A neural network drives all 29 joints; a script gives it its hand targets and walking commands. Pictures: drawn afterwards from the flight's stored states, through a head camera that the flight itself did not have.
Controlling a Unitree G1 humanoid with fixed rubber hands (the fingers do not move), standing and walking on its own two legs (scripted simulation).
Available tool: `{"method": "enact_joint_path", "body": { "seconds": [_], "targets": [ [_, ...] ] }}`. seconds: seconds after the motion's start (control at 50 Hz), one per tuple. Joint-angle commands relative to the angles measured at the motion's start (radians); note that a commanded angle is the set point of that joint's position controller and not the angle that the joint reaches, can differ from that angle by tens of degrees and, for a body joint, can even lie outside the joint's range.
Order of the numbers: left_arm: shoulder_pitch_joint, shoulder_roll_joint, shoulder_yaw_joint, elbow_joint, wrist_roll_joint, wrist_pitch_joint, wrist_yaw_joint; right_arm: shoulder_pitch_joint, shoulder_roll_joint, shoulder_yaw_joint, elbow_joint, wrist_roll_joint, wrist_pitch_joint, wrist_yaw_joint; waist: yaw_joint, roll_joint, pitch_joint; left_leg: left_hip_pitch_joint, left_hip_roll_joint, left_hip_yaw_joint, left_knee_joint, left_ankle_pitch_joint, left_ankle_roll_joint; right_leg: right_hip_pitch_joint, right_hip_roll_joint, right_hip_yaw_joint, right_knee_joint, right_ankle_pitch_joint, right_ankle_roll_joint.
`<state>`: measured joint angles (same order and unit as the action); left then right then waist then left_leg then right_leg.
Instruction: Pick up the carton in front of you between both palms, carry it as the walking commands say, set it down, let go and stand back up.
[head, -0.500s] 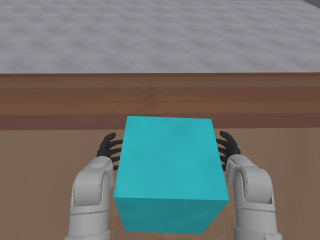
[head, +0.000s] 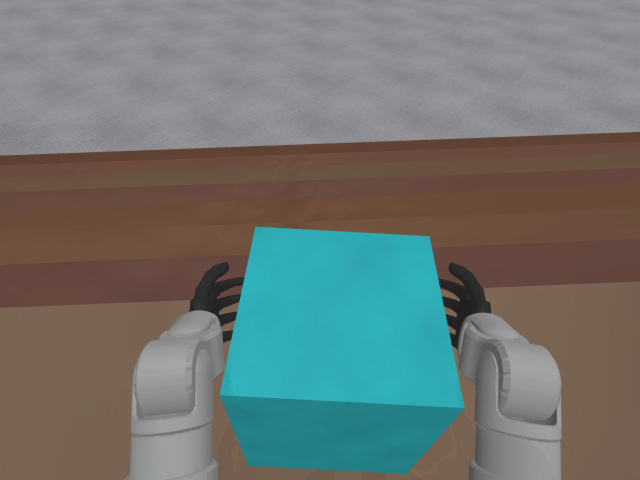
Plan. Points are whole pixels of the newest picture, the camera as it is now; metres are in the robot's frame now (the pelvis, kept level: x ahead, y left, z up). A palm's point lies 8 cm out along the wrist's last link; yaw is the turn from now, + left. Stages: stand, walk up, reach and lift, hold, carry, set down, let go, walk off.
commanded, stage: carry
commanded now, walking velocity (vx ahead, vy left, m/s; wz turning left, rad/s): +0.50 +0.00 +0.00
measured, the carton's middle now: (334, 356) +0.27 +0.00 +0.02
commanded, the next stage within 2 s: none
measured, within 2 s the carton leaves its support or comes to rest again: neither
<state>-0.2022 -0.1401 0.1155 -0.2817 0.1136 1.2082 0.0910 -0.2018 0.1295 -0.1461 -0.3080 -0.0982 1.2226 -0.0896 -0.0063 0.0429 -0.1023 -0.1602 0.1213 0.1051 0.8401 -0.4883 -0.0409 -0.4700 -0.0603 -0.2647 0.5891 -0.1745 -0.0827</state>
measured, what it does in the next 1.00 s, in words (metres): walks ahead: left foot, then right foot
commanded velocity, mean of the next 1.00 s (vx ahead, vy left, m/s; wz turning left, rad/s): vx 0.50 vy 0.00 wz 0.00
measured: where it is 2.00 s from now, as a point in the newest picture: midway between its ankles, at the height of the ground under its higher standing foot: (318, 243)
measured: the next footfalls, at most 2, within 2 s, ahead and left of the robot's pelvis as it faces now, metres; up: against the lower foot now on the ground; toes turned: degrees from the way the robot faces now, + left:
left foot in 0.40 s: +0.44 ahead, +0.11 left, +0.00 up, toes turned +12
right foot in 0.88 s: +0.76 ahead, -0.08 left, +0.00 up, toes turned -9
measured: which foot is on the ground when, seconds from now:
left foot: up 0.00-0.38, down 0.40-0.88, up 0.90-1.00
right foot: down 0.00-0.42, up 0.44-0.86, down 0.88-1.00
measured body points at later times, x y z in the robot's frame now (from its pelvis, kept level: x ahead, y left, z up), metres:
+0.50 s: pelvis +0.33 +0.03 +0.00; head +0.34 +0.04 +0.45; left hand +0.62 +0.17 +0.08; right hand +0.61 -0.13 +0.08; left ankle +0.40 +0.10 -0.72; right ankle +0.16 -0.08 -0.62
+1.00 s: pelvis +0.65 -0.02 +0.00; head +0.70 -0.03 +0.45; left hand +1.02 +0.14 +0.09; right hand +1.04 -0.16 +0.09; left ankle +0.51 +0.11 -0.62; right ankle +0.72 -0.07 -0.72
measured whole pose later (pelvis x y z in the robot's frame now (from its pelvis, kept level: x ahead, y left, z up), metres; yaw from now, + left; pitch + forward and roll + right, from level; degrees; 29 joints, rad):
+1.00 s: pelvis +0.65 -0.02 +0.00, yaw +0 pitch +4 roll +1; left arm -0.70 0.00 0.20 0.17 0.06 1.20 0.12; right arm -0.74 -0.03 -0.20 0.19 -0.04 1.21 -0.12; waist 0.03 0.02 0.04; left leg -0.42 0.01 0.01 1.27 -0.43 0.05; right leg -0.49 0.00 -0.18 0.64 -0.23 -0.11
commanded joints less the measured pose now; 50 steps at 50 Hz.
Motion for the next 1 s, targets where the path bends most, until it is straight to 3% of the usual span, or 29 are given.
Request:
{"method": "enact_joint_path", "body": {
  "seconds": [0.0,0.02,0.04,0.08,0.16,0.3,0.34,0.36,0.38,0.4,0.42,0.44,0.46,0.48,0.5,0.54,0.58,0.66,0.74,0.8,0.82,0.84,0.86,0.88,0.9,0.92,0.94,0.96,0.98],
  "targets": [
    [-0.427,-0.912,-0.683,-0.069,-0.388,0.002,-0.255,-0.489,0.91,0.762,-0.067,0.409,0.007,0.262,0.031,-0.227,-0.278,-0.578,-0.022,-0.08,0.445,0.036,0.055,0.673,-0.363,0.643,-0.348,-0.003,-0.122],
    [-0.46,-0.94,-0.698,-0.09,-0.399,-0.008,-0.257,-0.499,0.929,0.767,-0.073,0.409,-0.005,0.262,0.028,-0.122,-0.288,-0.573,0.01,-0.093,0.423,0.101,0.067,0.634,-0.343,0.562,-0.332,0.044,-0.101],
    [-0.481,-0.956,-0.713,-0.11,-0.408,-0.018,-0.258,-0.49,0.94,0.772,-0.074,0.404,-0.016,0.26,0.024,-0.081,-0.281,-0.547,0.03,-0.097,0.364,0.153,0.069,0.586,-0.32,0.483,-0.343,0.085,-0.075],
    [-0.487,-0.959,-0.731,-0.133,-0.427,-0.03,-0.262,-0.45,0.968,0.776,-0.067,0.395,-0.036,0.252,0.022,-0.116,-0.284,-0.492,0.019,-0.065,0.249,0.209,0.061,0.543,-0.284,0.363,-0.371,0.1,-0.046],
    [-0.429,-0.92,-0.748,-0.142,-0.444,-0.035,-0.277,-0.36,0.953,0.768,-0.052,0.348,-0.057,0.23,0.025,-0.16,-0.23,-0.506,-0.009,0.007,-0.005,0.291,0.044,0.566,-0.234,0.231,-0.393,0.194,-0.05],
    [-0.369,-0.837,-0.718,-0.152,-0.415,-0.008,-0.273,-0.344,0.885,0.755,-0.098,0.353,-0.025,0.229,0.029,-0.199,-0.101,-0.382,-0.061,0.119,-0.305,0.443,0.071,0.559,-0.192,0.103,-0.348,0.345,-0.013],
    [-0.372,-0.819,-0.712,-0.152,-0.407,0.005,-0.268,-0.348,0.867,0.747,-0.096,0.36,-0.011,0.237,0.017,-0.196,-0.117,-0.234,-0.1,0.167,-0.342,0.422,0.086,0.531,-0.177,0.049,-0.214,0.468,0.012],
    [-0.38,-0.808,-0.711,-0.158,-0.405,0.011,-0.266,-0.341,0.859,0.74,-0.086,0.363,-0.006,0.24,0.003,-0.16,-0.164,-0.072,-0.149,0.215,-0.366,0.374,0.085,0.478,-0.133,-0.003,-0.057,0.506,0.033],
    [-0.392,-0.794,-0.709,-0.161,-0.401,0.016,-0.264,-0.343,0.848,0.734,-0.08,0.364,-0.001,0.244,-0.015,-0.105,-0.225,0.156,-0.096,0.14,-0.362,0.326,0.09,0.332,-0.107,0.004,0.118,0.383,0.059],
    [-0.425,-0.787,-0.712,-0.173,-0.408,0.026,-0.261,-0.352,0.824,0.72,-0.067,0.357,0.0,0.247,-0.028,0.119,-0.297,0.345,0.182,-0.297,-0.461,0.136,0.196,0.076,-0.024,0.026,0.424,0.115,0.11],
    [-0.457,-0.788,-0.724,-0.184,-0.414,0.032,-0.26,-0.36,0.836,0.719,-0.045,0.366,-0.003,0.25,-0.029,0.29,-0.311,0.453,0.312,-0.63,-0.612,0.183,0.299,-0.17,0.09,0.118,0.644,-0.298,0.115],
    [-0.487,-0.811,-0.726,-0.17,-0.415,0.029,-0.26,-0.395,0.856,0.729,-0.071,0.385,-0.003,0.251,-0.022,0.201,-0.297,0.433,0.311,-0.554,-0.578,0.313,0.306,-0.236,0.028,0.22,0.78,-0.321,0.085],
    [-0.509,-0.828,-0.726,-0.166,-0.418,0.023,-0.26,-0.429,0.883,0.74,-0.078,0.399,-0.007,0.251,-0.025,0.12,-0.3,0.384,0.275,-0.464,-0.533,0.427,0.297,-0.256,-0.006,0.252,0.811,-0.291,0.052],
    [-0.523,-0.85,-0.726,-0.157,-0.419,0.015,-0.258,-0.465,0.904,0.753,-0.089,0.409,-0.012,0.252,-0.022,0.028,-0.281,0.319,0.254,-0.368,-0.516,0.481,0.26,-0.257,-0.043,0.261,0.78,-0.245,0.04],
    [-0.531,-0.863,-0.727,-0.141,-0.417,0.007,-0.255,-0.495,0.914,0.766,-0.091,0.417,-0.016,0.252,-0.015,0.0,-0.28,0.254,0.23,-0.294,-0.53,0.468,0.23,-0.228,-0.063,0.27,0.714,-0.19,0.038],
    [-0.544,-0.87,-0.731,-0.111,-0.41,-0.005,-0.244,-0.537,0.906,0.777,-0.081,0.432,-0.024,0.253,-0.014,0.032,-0.275,0.19,0.198,-0.202,-0.562,0.4,0.204,-0.189,-0.055,0.236,0.624,-0.125,0.042],
    [-0.566,-0.846,-0.732,-0.08,-0.394,-0.015,-0.231,-0.566,0.871,0.782,-0.055,0.437,-0.03,0.255,-0.024,0.054,-0.245,0.177,0.182,-0.147,-0.587,0.383,0.214,-0.222,-0.053,0.209,0.527,-0.085,0.055],
    [-0.71,-0.769,-0.712,-0.007,-0.388,-0.026,-0.205,-0.711,0.783,0.76,0.027,0.445,-0.043,0.245,-0.042,0.073,-0.175,0.171,0.13,-0.045,-0.573,0.493,0.221,-0.247,-0.032,0.148,0.275,0.019,0.059],
    [-0.851,-0.719,-0.643,0.103,-0.403,-0.016,-0.185,-0.847,0.742,0.692,0.161,0.448,-0.038,0.218,-0.055,0.102,-0.142,0.154,0.11,0.002,-0.521,0.58,0.201,-0.147,0.015,0.094,0.09,0.112,0.024],
    [-0.965,-0.719,-0.577,0.197,-0.418,-0.006,-0.185,-0.96,0.761,0.645,0.263,0.453,-0.031,0.204,-0.035,0.093,-0.14,0.19,0.105,0.017,-0.427,0.739,0.166,-0.059,0.04,0.086,-0.001,0.103,-0.006],
    [-0.987,-0.725,-0.554,0.241,-0.421,-0.004,-0.186,-1.007,0.771,0.63,0.298,0.455,-0.03,0.202,0.001,0.09,-0.184,0.197,0.085,0.055,-0.309,0.844,0.138,0.059,0.073,0.05,-0.041,0.09,-0.01],
    [-0.994,-0.73,-0.526,0.292,-0.422,-0.006,-0.188,-1.039,0.786,0.613,0.334,0.456,-0.028,0.2,0.042,0.035,-0.264,0.158,0.036,0.096,-0.101,0.862,0.106,0.247,0.111,0.028,-0.067,0.041,-0.007],
    [-1.015,-0.736,-0.497,0.326,-0.423,-0.009,-0.192,-1.068,0.801,0.592,0.366,0.458,-0.029,0.197,0.071,-0.095,-0.367,-0.002,0.0,0.077,0.157,0.593,0.086,0.462,-0.062,0.254,-0.07,-0.009,-0.015],
    [-1.061,-0.731,-0.475,0.357,-0.421,-0.014,-0.194,-1.089,0.847,0.573,0.403,0.458,-0.028,0.193,0.047,-0.341,-0.439,-0.348,-0.165,0.014,0.413,0.087,0.051,0.694,-0.31,0.764,-0.185,-0.05,-0.146],
    [-1.098,-0.784,-0.473,0.379,-0.446,-0.018,-0.2,-1.139,0.86,0.555,0.415,0.459,-0.03,0.187,0.071,-0.379,-0.439,-0.488,-0.178,-0.098,0.577,-0.029,0.071,0.732,-0.322,0.855,-0.242,-0.021,-0.197],
    [-1.154,-0.831,-0.478,0.355,-0.469,-0.028,-0.207,-1.184,0.911,0.555,0.41,0.465,-0.035,0.184,0.067,-0.316,-0.412,-0.54,-0.131,-0.138,0.629,-0.012,0.097,0.707,-0.296,0.754,-0.192,0.127,-0.186],
    [-1.229,-0.889,-0.494,0.322,-0.498,-0.036,-0.213,-1.227,0.947,0.55,0.396,0.47,-0.043,0.18,0.065,-0.165,-0.383,-0.547,-0.105,-0.149,0.572,0.029,0.106,0.645,-0.273,0.648,-0.152,0.278,-0.16],
    [-1.294,-0.932,-0.51,0.287,-0.52,-0.042,-0.216,-1.251,0.974,0.548,0.39,0.469,-0.049,0.174,0.062,-0.092,-0.371,-0.512,-0.076,-0.159,0.463,0.092,0.107,0.579,-0.247,0.549,-0.144,0.349,-0.129],
    [-1.337,-0.962,-0.515,0.263,-0.542,-0.046,-0.216,-1.257,0.995,0.543,0.381,0.466,-0.052,0.166,0.059,-0.106,-0.385,-0.482,-0.07,-0.153,0.39,0.115,0.1,0.563,-0.227,0.498,-0.148,0.365,-0.113]
  ]
}}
